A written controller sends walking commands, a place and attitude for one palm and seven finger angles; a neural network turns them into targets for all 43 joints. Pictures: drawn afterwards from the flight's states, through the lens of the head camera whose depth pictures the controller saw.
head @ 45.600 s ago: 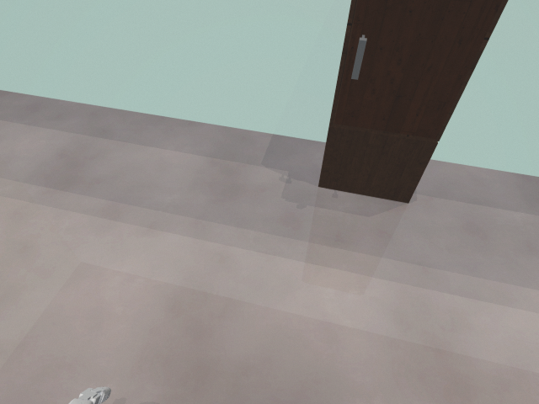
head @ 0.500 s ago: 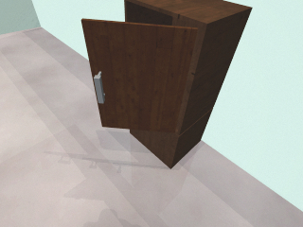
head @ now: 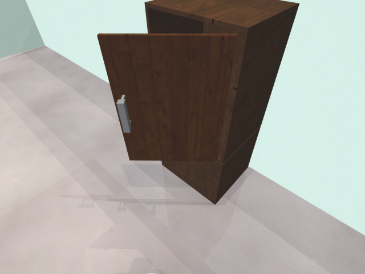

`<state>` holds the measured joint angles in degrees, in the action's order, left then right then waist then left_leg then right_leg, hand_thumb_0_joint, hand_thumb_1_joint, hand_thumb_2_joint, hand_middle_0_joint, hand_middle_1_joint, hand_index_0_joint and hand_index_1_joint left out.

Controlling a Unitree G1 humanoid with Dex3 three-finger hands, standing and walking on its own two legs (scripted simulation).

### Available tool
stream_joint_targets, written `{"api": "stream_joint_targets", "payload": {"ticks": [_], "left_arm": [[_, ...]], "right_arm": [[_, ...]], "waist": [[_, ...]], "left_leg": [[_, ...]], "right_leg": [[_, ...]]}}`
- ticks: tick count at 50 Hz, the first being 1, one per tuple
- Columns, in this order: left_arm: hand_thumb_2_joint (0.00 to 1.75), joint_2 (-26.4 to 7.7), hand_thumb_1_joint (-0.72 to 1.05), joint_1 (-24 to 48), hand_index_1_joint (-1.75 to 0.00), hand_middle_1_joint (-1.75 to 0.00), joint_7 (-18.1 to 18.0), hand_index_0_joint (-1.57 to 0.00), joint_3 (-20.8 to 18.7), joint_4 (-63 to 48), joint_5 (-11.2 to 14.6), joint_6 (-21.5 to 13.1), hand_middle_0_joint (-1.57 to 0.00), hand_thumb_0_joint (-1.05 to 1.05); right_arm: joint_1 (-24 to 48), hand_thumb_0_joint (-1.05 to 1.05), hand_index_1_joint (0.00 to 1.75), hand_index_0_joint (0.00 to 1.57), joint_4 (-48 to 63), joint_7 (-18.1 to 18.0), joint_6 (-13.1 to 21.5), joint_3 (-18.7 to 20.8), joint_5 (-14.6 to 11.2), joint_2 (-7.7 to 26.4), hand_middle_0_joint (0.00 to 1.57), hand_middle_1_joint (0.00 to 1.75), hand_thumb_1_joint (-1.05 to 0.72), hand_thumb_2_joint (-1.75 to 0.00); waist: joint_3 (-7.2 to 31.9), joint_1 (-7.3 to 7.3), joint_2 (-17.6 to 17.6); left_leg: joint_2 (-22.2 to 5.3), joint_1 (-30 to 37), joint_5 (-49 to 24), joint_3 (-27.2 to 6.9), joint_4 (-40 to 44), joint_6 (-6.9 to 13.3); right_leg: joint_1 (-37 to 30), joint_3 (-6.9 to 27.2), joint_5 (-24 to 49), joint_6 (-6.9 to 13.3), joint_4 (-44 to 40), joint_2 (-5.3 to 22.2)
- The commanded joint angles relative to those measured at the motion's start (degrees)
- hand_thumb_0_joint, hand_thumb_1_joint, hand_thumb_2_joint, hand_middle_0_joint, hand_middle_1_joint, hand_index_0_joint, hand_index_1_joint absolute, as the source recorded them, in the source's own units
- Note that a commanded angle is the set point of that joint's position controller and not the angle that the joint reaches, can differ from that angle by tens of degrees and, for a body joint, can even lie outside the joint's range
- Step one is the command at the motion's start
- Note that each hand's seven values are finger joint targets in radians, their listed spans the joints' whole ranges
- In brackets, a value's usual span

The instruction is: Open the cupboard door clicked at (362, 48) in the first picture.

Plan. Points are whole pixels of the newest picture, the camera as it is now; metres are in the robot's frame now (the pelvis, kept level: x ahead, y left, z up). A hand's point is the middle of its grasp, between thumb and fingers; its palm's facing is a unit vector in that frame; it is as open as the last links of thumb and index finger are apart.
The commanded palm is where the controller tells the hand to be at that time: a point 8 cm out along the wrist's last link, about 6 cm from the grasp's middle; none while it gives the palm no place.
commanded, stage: shuffle to correct the standing spot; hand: left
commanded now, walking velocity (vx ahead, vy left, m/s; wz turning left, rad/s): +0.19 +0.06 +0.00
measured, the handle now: (125, 113) +0.69 +0.27 -0.04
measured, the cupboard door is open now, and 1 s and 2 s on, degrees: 41 41 41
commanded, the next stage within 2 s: come to a stop and stand still in 0.62 s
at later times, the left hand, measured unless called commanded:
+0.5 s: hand out of the picture +0.13 +0.26 -0.17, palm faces +0.04 -0.98 -0.20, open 7.4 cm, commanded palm none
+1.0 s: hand out of the picture +0.16 +0.25 -0.19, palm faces +0.06 -0.99 -0.13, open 7.4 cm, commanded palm none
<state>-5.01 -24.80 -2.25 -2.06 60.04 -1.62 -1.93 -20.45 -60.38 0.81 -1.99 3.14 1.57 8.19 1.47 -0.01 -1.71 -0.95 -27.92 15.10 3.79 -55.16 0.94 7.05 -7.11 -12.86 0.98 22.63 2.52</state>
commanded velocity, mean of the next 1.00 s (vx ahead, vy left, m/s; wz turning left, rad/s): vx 0.07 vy -0.04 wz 0.00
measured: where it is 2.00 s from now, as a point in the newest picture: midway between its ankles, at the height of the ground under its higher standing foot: outside the picture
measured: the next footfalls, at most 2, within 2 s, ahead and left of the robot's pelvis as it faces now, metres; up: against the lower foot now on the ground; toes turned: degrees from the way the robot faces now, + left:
left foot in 0.20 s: +0.13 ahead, +0.18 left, +0.00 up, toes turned +8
right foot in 0.58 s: +0.19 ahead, -0.04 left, +0.00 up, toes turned -7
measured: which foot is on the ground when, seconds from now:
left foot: up 0.00-0.18, down 0.20-0.58, up 0.60-0.82, down 0.84-1.00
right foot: down 0.00-0.20, up 0.22-0.56, down 0.58-0.92, up 0.94-1.00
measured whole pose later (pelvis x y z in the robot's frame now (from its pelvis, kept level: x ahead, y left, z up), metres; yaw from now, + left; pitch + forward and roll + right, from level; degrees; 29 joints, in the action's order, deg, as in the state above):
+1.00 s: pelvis +0.17 +0.10 -0.01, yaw +0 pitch -2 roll -1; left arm -7.7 -17.8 -1.5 -1.5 60.5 -1.2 1.8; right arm -11.6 -59.4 -3.1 0.4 1.8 1.1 8.1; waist -4.1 -1.5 2.5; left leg -2.5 -16.5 12.6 8.1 -30.7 2.6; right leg 12.4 -4.2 -22.8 -0.4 37.0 2.8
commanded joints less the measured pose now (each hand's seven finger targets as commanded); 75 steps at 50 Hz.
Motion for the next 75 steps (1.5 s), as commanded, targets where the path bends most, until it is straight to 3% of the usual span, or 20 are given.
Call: {"api": "stream_joint_targets", "payload": {"ticks": [1,8,9,10,11,12,17,23,26,27,29,33,41,43,50,56,59,61,63,75], "left_arm": [[0.90,-9.7,0.90,1.6,-0.30,-0.30,-0.3,-0.20,-2.6,-3.0,-0.2,-1.8,-0.20,0.00],[0.90,-11.8,0.90,1.3,-0.30,-0.30,1.3,-0.20,-3.5,-2.6,-0.7,0.3,-0.20,0.00],[0.90,-9.6,0.90,0.0,-0.30,-0.30,1.6,-0.20,-2.9,-2.7,-0.5,0.7,-0.20,0.00],[0.90,-5.9,0.90,-0.7,-0.30,-0.30,1.9,-0.20,-2.3,-4.1,-0.2,1.2,-0.20,0.00],[0.90,-4.4,0.90,3.2,-0.30,-0.30,2.0,-0.20,-1.6,-6.7,-0.4,1.2,-0.20,0.00],[0.90,-5.0,0.90,6.5,-0.30,-0.30,2.3,-0.20,-1.8,-8.1,-0.3,0.8,-0.20,0.00],[0.90,-4.8,0.90,2.6,-0.30,-0.30,3.1,-0.20,-1.9,-4.4,-0.1,1.0,-0.20,0.00],[0.90,-4.0,0.90,8.9,-0.30,-0.30,2.7,-0.20,-1.0,-6.5,0.2,0.8,-0.20,0.00],[0.90,-4.5,0.90,4.3,-0.30,-0.30,2.4,-0.20,-1.4,-4.9,0.1,0.3,-0.20,0.00],[0.90,-5.7,0.90,1.0,-0.30,-0.30,2.0,-0.20,-1.9,-3.5,-0.1,0.0,-0.20,0.00],[0.90,-13.8,0.90,-5.3,-0.30,-0.30,1.1,-0.20,-3.2,-2.0,0.1,-0.7,-0.20,0.00],[0.90,-8.7,0.90,3.7,-0.30,-0.30,0.3,-0.20,-2.7,-3.6,0.4,-1.1,-0.20,0.00],[0.90,-6.4,0.90,5.0,-0.30,-0.30,0.6,-0.20,-1.0,-2.7,0.6,0.4,-0.20,0.00],[0.90,-4.6,0.90,1.2,-0.30,-0.30,0.4,-0.20,-0.3,-1.8,1.2,1.4,-0.20,0.00],[0.90,-7.5,0.90,3.6,-0.30,-0.30,0.3,-0.20,-1.1,-3.1,0.3,4.2,-0.20,0.00],[0.90,-5.6,0.90,3.5,-0.30,-0.30,0.8,-0.20,-1.8,-5.3,0.4,4.6,-0.20,0.00],[0.90,-5.8,0.90,-2.0,-0.30,-0.30,0.8,-0.20,-2.0,-3.7,-0.1,4.0,-0.20,0.00],[0.90,-12.5,0.90,1.1,-0.30,-0.30,0.2,-0.20,-2.0,-4.5,-0.8,2.8,-0.20,0.00],[0.90,-15.0,0.90,10.2,-0.30,-0.30,0.1,-0.20,-2.1,-8.0,-0.5,3.0,-0.20,0.00],[0.90,-14.0,0.90,6.0,-0.30,-0.30,0.3,-0.20,-3.2,-5.0,0.0,1.8,-0.20,0.00]], "right_arm": [[-1.6,0.00,0.30,0.20,4.0,0.8,1.3,1.6,-0.4,2.6,0.20,0.30,-0.90,-0.90],[-5.5,0.00,0.30,0.20,4.5,0.2,3.4,1.2,-0.4,2.6,0.20,0.30,-0.90,-0.90],[-9.4,0.00,0.30,0.20,3.1,-0.4,3.8,1.4,-0.3,5.0,0.20,0.30,-0.90,-0.90],[-13.6,0.00,0.30,0.20,2.6,-1.1,4.2,2.6,0.4,10.1,0.20,0.30,-0.90,-0.90],[-15.9,0.00,0.30,0.20,2.3,-1.7,4.1,2.9,0.5,13.5,0.20,0.30,-0.90,-0.90],[-12.7,0.00,0.30,0.20,2.6,-2.1,3.8,2.8,0.6,13.5,0.20,0.30,-0.90,-0.90],[-1.5,0.00,0.30,0.20,3.3,-2.4,6.1,0.2,0.0,6.4,0.20,0.30,-0.90,-0.90],[-4.5,0.00,0.30,0.20,0.6,-2.4,5.6,0.7,0.3,6.9,0.20,0.30,-0.90,-0.90],[-2.6,0.00,0.30,0.20,0.4,-2.2,4.8,0.6,0.1,6.4,0.20,0.30,-0.90,-0.90],[-2.2,0.00,0.30,0.20,0.2,-2.1,4.6,0.4,-0.1,4.8,0.20,0.30,-0.90,-0.90],[-0.4,0.00,0.30,0.20,3.0,-1.5,4.4,-0.4,-0.6,1.8,0.20,0.30,-0.90,-0.90],[2.0,0.00,0.30,0.20,2.0,-0.6,3.2,0.7,0.2,2.9,0.20,0.30,-0.90,-0.90],[-4.3,0.00,0.30,0.20,-0.4,-1.8,4.2,-1.0,-0.3,1.3,0.20,0.30,-0.90,-0.90],[-1.4,0.00,0.30,0.20,0.6,-2.8,4.1,-0.3,-0.3,7.7,0.20,0.30,-0.90,-0.90],[1.0,0.00,0.30,0.20,1.9,-5.0,2.5,1.7,-0.4,11.0,0.20,0.30,-0.90,-0.90],[8.2,0.00,0.30,0.20,4.8,-4.3,1.7,2.7,0.0,11.4,0.20,0.30,-0.90,-0.90],[10.2,0.00,0.30,0.20,5.2,-3.1,0.6,2.5,-0.2,9.7,0.20,0.30,-0.90,-0.90],[10.1,0.00,0.30,0.20,6.5,-1.9,-0.7,1.0,-0.8,2.4,0.20,0.30,-0.90,-0.90],[10.3,0.00,0.30,0.20,6.7,-0.9,-1.2,1.5,-0.4,4.8,0.20,0.30,-0.90,-0.90],[1.9,0.00,0.30,0.20,3.1,-1.2,1.7,0.1,-0.6,3.4,0.20,0.30,-0.90,-0.90]], "waist": [[-11.2,2.20,9.4],[-8.2,2.55,6.3],[-5.7,3.43,-2.8],[-5.6,4.21,-16.8],[-8.0,5.23,-20.2],[-10.8,4.25,-10.8],[-5.2,-1.14,-4.5],[-4.9,1.41,-1.7],[-3.8,-1.22,0.4],[-2.8,-2.68,4.2],[-2.6,-4.56,21.4],[-6.8,-0.19,8.0],[-2.6,1.84,-0.5],[-0.3,-0.63,-12.2],[-0.6,1.55,-6.6],[4.9,-0.03,-6.9],[3.1,-2.61,-3.3],[-4.4,-1.75,19.2],[-7.2,0.35,11.2],[-4.2,-1.05,9.5]], "left_leg": [[-3.9,-5.4,-3.1,-0.8,-1.5,-1.5],[-0.6,19.6,1.7,4.6,24.6,-1.5],[-2.1,23.8,6.3,1.6,29.6,-1.8],[-14.0,25.6,17.7,-16.8,39.0,1.5],[-21.2,21.4,25.2,-29.7,48.3,5.9],[-22.9,17.1,28.0,-30.6,50.0,8.7],[-14.4,11.2,5.9,-11.5,47.5,7.0],[-15.9,15.8,-2.4,-8.8,44.0,9.9],[-13.7,10.6,3.3,-6.5,37.6,7.2],[-10.3,6.3,7.2,-4.0,31.7,5.0],[-0.4,-10.9,18.9,4.7,6.3,0.4],[-5.7,-7.7,6.7,-1.5,-6.7,-0.2],[-4.6,21.6,-16.3,-0.2,30.6,-2.5],[-16.9,18.9,-35.7,-11.0,33.7,3.5],[-21.4,24.2,-54.6,-11.8,33.2,10.7],[-19.0,20.0,-36.9,-6.4,32.3,9.1],[-12.9,7.4,-5.2,-3.4,30.4,4.2],[-1.0,-1.2,13.5,1.8,15.5,-2.5],[-1.4,5.7,10.6,-2.7,2.9,-1.9],[0.3,14.3,2.2,0.2,29.8,-1.8]], "right_leg": [[7.7,9.6,-11.5,6.3,-16.2,14.0],[17.3,5.3,-20.5,4.1,-3.1,10.6],[18.3,2.8,-18.3,3.1,7.2,7.6],[26.3,-2.3,-20.5,0.4,23.6,1.6],[32.1,0.2,-22.2,0.2,36.3,-0.8],[33.3,4.8,-17.8,1.2,42.4,2.6],[24.4,5.5,-1.5,-0.3,40.5,4.8],[17.2,2.5,-5.8,-1.0,18.0,2.7],[4.3,1.0,-0.2,-0.7,6.0,0.6],[-2.8,3.5,-0.4,-0.1,2.1,1.3],[-11.6,30.7,-10.7,9.6,-10.9,20.4],[1.4,18.0,-8.1,10.1,-12.3,15.1],[10.3,5.0,7.8,3.3,4.2,5.4],[7.0,2.7,-6.5,-1.2,7.4,1.8],[15.2,6.2,-18.3,-1.4,26.6,0.3],[12.0,6.9,-12.6,-1.5,24.3,0.3],[-1.2,2.9,-0.6,-1.8,6.5,-0.4],[6.6,24.6,-17.9,3.9,-12.9,15.0],[22.1,25.1,-30.1,7.6,-18.3,17.6],[4.4,15.5,-1.5,6.4,-4.3,12.7]]}}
